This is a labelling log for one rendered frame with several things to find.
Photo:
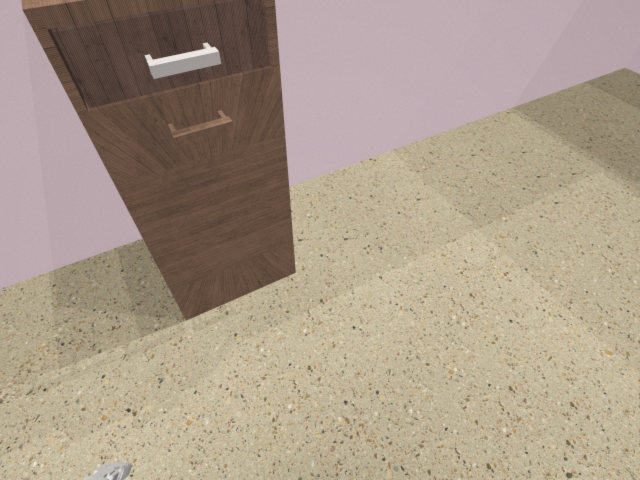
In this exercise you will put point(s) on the cabinet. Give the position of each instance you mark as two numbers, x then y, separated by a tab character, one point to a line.
215	214

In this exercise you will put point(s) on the drawer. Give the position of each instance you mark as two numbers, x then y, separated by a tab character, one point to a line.
107	57

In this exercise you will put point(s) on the handle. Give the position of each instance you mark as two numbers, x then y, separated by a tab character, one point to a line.
162	67
202	131

